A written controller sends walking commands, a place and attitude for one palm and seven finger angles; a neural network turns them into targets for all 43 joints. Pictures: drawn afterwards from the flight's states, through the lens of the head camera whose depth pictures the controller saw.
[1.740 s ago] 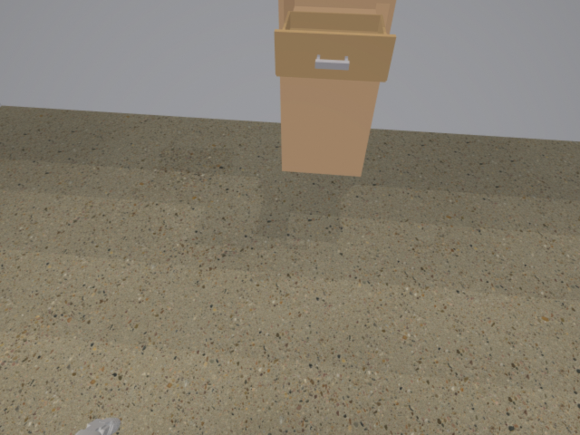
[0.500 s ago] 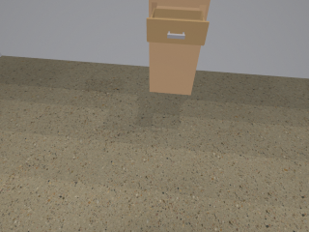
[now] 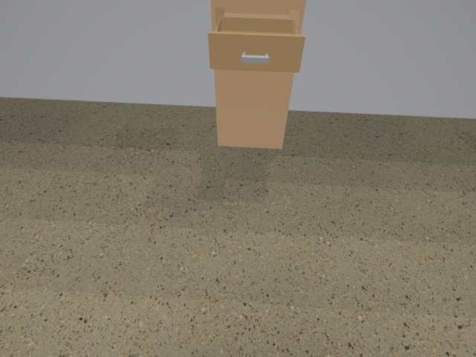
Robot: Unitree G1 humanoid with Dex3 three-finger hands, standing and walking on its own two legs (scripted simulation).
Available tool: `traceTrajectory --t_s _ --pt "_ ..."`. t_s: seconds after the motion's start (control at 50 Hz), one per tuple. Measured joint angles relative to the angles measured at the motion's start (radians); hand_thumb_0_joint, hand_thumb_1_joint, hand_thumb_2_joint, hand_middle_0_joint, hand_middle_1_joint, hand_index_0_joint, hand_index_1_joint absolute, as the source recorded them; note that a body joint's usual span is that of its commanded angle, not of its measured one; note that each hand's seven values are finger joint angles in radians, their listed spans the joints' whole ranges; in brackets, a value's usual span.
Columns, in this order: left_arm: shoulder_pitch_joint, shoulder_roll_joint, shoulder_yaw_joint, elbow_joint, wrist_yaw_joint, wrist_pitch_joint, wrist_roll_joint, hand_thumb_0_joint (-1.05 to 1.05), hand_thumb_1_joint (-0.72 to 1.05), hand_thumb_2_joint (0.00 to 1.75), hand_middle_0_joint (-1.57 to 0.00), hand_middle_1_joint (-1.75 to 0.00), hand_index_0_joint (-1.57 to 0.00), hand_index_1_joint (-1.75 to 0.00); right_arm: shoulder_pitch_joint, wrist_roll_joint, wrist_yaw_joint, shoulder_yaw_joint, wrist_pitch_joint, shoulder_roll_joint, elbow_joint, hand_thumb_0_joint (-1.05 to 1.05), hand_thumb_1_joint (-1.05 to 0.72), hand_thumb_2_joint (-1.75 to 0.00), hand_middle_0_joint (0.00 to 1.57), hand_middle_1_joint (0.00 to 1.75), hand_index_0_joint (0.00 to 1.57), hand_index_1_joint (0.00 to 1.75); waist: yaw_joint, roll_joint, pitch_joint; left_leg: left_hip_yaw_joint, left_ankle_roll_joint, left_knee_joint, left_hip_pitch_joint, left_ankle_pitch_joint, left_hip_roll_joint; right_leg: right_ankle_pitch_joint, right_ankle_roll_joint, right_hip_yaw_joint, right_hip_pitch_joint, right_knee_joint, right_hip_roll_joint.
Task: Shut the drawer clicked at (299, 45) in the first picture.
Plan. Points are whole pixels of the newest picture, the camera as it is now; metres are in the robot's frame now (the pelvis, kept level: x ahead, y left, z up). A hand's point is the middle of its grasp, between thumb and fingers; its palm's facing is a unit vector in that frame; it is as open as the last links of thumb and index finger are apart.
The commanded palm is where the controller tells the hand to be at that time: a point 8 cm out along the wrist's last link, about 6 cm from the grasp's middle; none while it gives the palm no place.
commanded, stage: walk to a spot facing it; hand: left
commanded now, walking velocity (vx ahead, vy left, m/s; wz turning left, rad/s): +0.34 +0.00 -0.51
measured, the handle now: (255, 56) +1.17 +0.02 -0.02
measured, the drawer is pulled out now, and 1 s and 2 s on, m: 0.30 0.30 0.30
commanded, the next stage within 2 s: turn to face it in 1.34 s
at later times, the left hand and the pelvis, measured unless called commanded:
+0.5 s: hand out of the picture +0.09 +0.15 -0.16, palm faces -0.08 -0.98 -0.16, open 7.4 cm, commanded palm none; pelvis +0.16 -0.02 +0.00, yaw -11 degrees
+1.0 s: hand (224, 195) +0.56 +0.09 -0.15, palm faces -0.47 -0.86 -0.20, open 7.4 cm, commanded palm none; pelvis +0.37 -0.03 +0.00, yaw -25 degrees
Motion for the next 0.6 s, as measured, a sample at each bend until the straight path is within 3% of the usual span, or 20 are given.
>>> traceTrajectory --t_s 0.08,0.12,0.16,0.22,0.28,0.4,0.52,0.56,0.6 --pt "0.06 -0.041 0.016 -0.014 -0.016 0.0 0.002 0.0 0.9 0.9 -0.2 -0.3 -0.2 -0.29 0.053 0.0 0.0 -0.014 -0.018 0.033 -0.02 0.01 -0.9 -0.89 0.2 0.3 0.2 0.3 0.001 0.002 0.012 0.051 -0.014 0.041 0.018 -0.056 0.024 -0.089 -0.001 -0.064 -0.067 0.145 -0.018" --pt "0.075 -0.063 0.021 -0.021 -0.023 -0.01 0.003 0.0 0.9 0.9 -0.2 -0.3 -0.2 -0.29 0.079 -0.001 -0.002 -0.019 -0.023 0.039 -0.02 0.01 -0.9 -0.89 0.2 0.3 0.2 0.3 -0.002 0.017 0.026 0.062 -0.029 0.088 0.021 -0.095 0.047 -0.044 -0.005 -0.106 -0.058 0.107 -0.022" --pt "0.082 -0.084 0.023 -0.028 -0.019 -0.039 0.004 0.0 0.9 0.9 -0.2 -0.3 -0.2 -0.29 0.104 0.003 -0.002 -0.023 -0.013 0.042 -0.006 0.01 -0.9 -0.89 0.2 0.3 0.2 0.3 -0.008 0.041 0.037 0.044 -0.014 0.271 -0.048 -0.167 0.075 0.005 -0.031 -0.134 -0.047 0.114 -0.004" --pt "0.116 -0.113 0.022 -0.036 0.004 -0.074 -0.001 0.0 0.9 0.9 -0.2 -0.3 -0.2 -0.29 0.103 0.002 0.001 -0.024 0.008 0.055 0.021 0.01 -0.9 -0.89 0.2 0.3 0.2 0.3 0.016 0.034 0.04 0.009 -0.007 0.568 -0.193 -0.177 0.055 -0.03 -0.052 -0.123 0.001 0.07 0.009" --pt "0.164 -0.14 0.014 -0.02 0.015 -0.08 0.002 0.0 0.9 0.9 -0.2 -0.3 -0.2 -0.29 0.069 -0.002 0.007 -0.033 0.007 0.066 0.004 0.01 -0.9 -0.9 0.2 0.3 0.2 0.3 0.017 0.021 0.039 0.016 -0.022 0.647 -0.313 -0.08 0.056 0.005 -0.048 -0.092 0.066 -0.036 0.014" --pt "0.223 -0.172 0.008 0.027 0.021 -0.085 0.005 0.0 0.9 0.9 -0.2 -0.3 -0.21 -0.29 -0.02 0.001 0.022 -0.046 -0.008 0.093 -0.072 0.01 -0.9 -0.9 0.2 0.3 0.2 0.3 0.011 0.008 0.04 0.013 -0.039 0.531 -0.449 0.081 0.078 0.034 -0.039 -0.032 0.17 -0.185 0.018" --pt "0.23 -0.154 0.019 0.039 0.032 -0.087 0.006 0.0 0.9 0.9 -0.21 -0.3 -0.21 -0.3 -0.095 0.006 0.03 -0.038 -0.022 0.114 -0.107 0.01 -0.9 -0.9 0.19 0.3 0.2 0.3 0.043 -0.005 0.059 0.033 -0.012 0.261 -0.389 0.1 0.055 -0.035 -0.01 0.01 0.261 -0.205 0.008" --pt "0.238 -0.143 0.026 0.042 0.033 -0.086 0.003 0.0 0.9 0.9 -0.21 -0.3 -0.21 -0.3 -0.107 0.004 0.025 -0.031 -0.041 0.12 -0.119 0.01 -0.9 -0.9 0.2 0.3 0.2 0.3 0.045 -0.015 0.058 0.05 0.008 0.149 -0.308 0.114 0.031 -0.1 0.001 0.028 0.259 -0.125 0.0" --pt "0.235 -0.135 0.036 0.047 0.029 -0.075 -0.006 0.0 0.9 0.9 -0.21 -0.3 -0.21 -0.29 -0.112 -0.005 0.015 -0.027 -0.067 0.124 -0.133 0.01 -0.9 -0.9 0.2 0.3 0.2 0.3 0.037 -0.015 0.058 0.061 0.043 0.156 -0.273 0.13 0.037 -0.164 -0.007 0.021 0.159 0.158 0.007"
